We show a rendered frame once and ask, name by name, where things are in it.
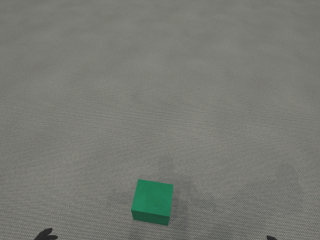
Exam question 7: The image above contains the robot left hand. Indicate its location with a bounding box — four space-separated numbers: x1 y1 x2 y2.
34 228 58 240

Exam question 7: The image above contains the carton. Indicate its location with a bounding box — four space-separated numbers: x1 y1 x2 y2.
131 179 174 226

